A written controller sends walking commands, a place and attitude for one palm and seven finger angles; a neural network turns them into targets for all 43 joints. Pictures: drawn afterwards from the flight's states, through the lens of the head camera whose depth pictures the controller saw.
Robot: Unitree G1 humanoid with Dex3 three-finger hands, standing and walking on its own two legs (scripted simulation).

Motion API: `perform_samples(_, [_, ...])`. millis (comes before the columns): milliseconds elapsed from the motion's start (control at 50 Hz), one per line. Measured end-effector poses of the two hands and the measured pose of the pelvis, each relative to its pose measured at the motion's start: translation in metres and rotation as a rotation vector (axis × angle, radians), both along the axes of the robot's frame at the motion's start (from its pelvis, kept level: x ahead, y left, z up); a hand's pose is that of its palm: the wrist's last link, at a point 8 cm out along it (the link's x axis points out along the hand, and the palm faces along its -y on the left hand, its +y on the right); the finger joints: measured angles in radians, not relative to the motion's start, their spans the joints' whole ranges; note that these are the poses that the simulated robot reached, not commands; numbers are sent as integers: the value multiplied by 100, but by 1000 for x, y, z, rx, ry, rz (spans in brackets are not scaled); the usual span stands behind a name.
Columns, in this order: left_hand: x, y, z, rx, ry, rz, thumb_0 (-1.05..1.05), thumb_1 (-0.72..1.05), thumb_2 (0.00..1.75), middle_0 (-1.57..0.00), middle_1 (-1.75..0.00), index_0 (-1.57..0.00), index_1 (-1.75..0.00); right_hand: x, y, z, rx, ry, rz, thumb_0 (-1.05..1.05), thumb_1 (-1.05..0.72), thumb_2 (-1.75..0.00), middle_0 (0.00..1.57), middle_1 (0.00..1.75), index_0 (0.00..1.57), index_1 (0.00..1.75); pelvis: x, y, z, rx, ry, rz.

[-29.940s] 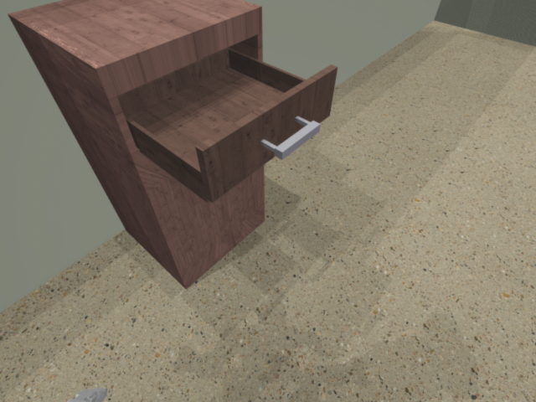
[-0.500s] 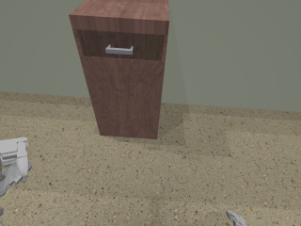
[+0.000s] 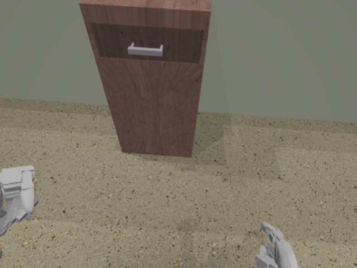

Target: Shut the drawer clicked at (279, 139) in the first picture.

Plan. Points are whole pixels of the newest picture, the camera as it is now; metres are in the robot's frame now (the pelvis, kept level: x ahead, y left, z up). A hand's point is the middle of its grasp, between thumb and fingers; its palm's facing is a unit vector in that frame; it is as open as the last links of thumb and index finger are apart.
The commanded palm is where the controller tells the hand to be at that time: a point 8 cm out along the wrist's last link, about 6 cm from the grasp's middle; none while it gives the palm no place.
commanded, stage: stop stepping back and stand still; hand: left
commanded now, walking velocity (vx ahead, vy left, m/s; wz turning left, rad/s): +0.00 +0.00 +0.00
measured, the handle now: (146, 48) +0.88 +0.19 +0.03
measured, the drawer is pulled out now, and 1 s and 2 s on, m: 0.00 0.00 0.00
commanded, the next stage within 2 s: let the arm hang, fingers relaxed in 0.60 s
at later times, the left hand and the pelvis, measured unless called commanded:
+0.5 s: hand (19, 205) +0.18 +0.26 +0.15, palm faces +0.36 -0.82 -0.44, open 3.3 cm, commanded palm +0.12 +0.30 +0.18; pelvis -0.01 +0.02 +0.00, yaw +0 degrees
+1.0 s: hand out of the picture +0.03 +0.20 -0.17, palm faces -0.05 -0.97 -0.22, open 3.1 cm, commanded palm none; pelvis -0.03 +0.01 +0.00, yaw +1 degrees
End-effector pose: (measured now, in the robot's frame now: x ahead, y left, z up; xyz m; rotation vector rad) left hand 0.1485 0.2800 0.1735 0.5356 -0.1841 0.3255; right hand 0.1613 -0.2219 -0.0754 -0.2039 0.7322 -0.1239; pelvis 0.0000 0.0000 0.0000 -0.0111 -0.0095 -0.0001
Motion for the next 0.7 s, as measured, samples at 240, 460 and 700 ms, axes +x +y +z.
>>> perform_samples(240, [1, 9, 0, -13, -8, -23, 2, 89, 90, -140, -160, -141, -160, 3, 4, 12, -24, -34, -13, 1, -90, -90, 21, 30, 20, 30, -2, 10, 2, -7, 6, -4])
perform_samples(460, [-10, 17, -2, -28, -5, 11, 2, 89, 90, -140, -160, -141, -160, -13, 11, 6, -23, -1, -5, 1, -90, -90, 21, 30, 20, 30, -10, 15, 3, -9, 5, 1])
perform_samples(700, [-13, 18, -2, -25, 3, 12, 2, 89, 90, -140, -160, -141, -160, -20, 15, 3, -16, 6, -5, 1, -90, -90, 21, 30, 20, 30, -13, 17, 4, -11, 6, 3])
